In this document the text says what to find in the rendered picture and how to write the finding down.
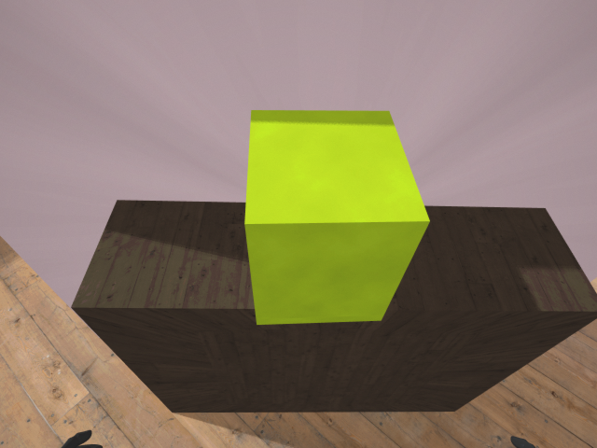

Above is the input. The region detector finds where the pedestal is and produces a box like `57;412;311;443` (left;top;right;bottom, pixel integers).
71;200;597;413

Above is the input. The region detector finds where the carton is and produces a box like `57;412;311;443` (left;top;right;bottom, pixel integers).
244;110;430;325

